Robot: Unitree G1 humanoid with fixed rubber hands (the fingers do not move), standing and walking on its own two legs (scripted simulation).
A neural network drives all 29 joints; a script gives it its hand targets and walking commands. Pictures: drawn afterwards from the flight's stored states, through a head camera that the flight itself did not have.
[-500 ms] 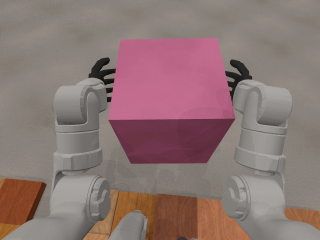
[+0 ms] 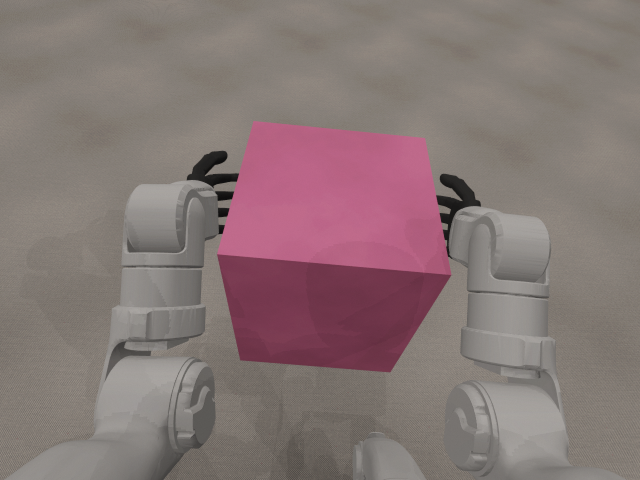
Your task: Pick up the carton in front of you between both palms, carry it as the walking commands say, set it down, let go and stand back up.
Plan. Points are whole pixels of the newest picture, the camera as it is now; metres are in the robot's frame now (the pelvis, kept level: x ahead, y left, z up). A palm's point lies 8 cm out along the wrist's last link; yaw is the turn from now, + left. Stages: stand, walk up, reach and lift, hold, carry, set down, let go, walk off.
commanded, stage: carry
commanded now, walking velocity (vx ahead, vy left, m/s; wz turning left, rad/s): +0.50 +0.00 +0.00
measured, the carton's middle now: (326, 256) +0.38 +0.00 +0.05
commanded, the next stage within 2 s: none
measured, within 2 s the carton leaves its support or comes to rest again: neither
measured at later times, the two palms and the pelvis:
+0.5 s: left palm (249, 94) +0.66 +0.12 +0.10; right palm (426, 103) +0.67 -0.18 +0.10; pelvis +0.30 -0.04 -0.02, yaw +1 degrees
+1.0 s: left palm (262, 20) +0.96 +0.13 +0.09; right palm (402, 35) +0.93 -0.17 +0.09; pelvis +0.59 +0.00 -0.01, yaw -2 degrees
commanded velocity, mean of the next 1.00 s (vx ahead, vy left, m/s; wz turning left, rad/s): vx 0.50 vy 0.00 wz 0.00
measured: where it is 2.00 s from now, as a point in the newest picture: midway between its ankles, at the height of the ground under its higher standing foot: (315, 209)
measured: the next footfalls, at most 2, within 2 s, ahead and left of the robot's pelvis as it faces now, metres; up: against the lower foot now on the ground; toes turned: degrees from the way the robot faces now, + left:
right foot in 0.18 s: +0.31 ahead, -0.09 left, -0.02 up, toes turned -5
left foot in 0.72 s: +0.63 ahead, +0.07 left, -0.02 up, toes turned +4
